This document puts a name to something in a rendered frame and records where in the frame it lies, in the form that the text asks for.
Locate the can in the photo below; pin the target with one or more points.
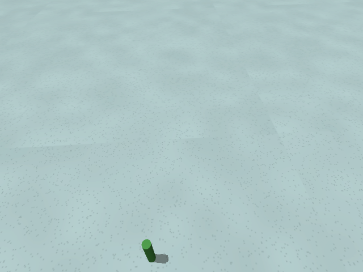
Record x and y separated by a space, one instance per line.
148 249

